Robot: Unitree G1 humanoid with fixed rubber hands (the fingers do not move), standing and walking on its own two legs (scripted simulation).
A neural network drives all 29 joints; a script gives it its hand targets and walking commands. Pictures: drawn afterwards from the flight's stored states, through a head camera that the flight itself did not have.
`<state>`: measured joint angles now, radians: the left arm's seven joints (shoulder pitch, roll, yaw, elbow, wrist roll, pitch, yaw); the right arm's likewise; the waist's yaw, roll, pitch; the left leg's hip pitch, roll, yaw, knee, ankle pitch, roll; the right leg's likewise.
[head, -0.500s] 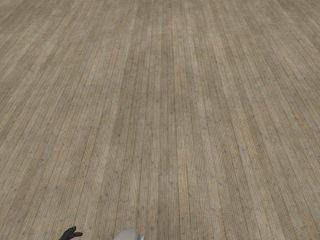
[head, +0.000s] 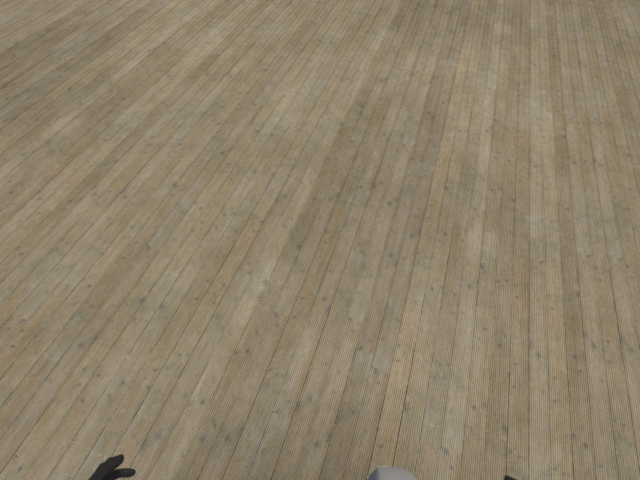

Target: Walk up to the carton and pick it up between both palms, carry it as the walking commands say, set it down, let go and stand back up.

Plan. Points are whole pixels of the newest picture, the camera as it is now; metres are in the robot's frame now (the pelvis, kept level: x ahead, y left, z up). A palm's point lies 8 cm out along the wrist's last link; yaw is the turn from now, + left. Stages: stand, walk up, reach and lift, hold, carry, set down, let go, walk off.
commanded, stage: walk up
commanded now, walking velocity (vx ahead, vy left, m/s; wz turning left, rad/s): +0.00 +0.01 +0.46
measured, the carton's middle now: out of the picture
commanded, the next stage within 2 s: none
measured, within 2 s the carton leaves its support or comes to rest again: neither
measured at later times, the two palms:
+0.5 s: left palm out of the picture -0.03 +0.27 -0.14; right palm out of the picture +0.14 -0.24 -0.14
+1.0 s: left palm out of the picture -0.04 +0.28 -0.11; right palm out of the picture +0.07 -0.23 -0.14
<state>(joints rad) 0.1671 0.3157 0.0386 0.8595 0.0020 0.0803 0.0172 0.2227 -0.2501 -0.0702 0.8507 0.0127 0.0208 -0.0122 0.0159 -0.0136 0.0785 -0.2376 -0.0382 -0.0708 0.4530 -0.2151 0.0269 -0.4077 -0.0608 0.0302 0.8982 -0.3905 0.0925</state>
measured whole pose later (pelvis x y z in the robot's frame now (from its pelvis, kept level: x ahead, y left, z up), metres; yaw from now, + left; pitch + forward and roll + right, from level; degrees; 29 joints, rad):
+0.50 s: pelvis -0.01 +0.00 -0.02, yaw +15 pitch +0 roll +0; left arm 0.23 0.25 0.06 0.88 0.02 0.02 0.03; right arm 0.17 -0.27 -0.07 0.86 -0.01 0.05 0.03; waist -0.01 -0.01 0.11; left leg -0.30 0.00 0.06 0.62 -0.33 0.00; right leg -0.26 -0.18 -0.19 0.64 -0.35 0.07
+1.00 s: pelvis -0.04 +0.00 -0.01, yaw +27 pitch +2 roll -1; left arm 0.14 0.24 0.05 0.84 -0.04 0.05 0.06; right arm 0.32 -0.23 -0.06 0.93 -0.03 0.06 -0.01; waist -0.06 0.05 0.03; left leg -0.37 -0.08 -0.12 0.53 -0.18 0.04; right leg -0.32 0.00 -0.02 0.63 -0.43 0.00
